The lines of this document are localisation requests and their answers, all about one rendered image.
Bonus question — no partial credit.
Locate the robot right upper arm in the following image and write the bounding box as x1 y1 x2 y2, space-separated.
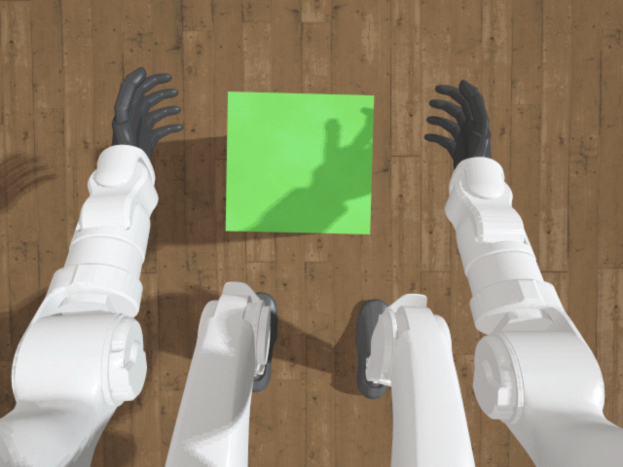
473 331 623 467

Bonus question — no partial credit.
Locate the right robot thigh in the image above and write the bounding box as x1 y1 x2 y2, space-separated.
375 305 475 467

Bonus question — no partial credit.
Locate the robot right forearm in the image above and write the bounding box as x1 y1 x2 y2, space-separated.
445 157 605 408

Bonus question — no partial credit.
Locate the left robot shin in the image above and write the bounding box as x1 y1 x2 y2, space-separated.
198 282 265 376

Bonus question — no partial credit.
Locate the carton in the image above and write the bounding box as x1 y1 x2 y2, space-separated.
226 91 374 234

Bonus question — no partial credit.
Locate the robot left forearm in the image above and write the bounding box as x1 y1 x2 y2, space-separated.
12 145 159 401

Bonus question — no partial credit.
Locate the right robot hand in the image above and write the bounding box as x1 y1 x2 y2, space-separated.
424 80 492 170

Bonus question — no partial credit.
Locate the robot left upper arm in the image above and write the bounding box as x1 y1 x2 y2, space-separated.
0 313 147 467

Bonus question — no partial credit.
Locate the left robot hand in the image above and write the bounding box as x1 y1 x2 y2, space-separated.
112 67 183 161

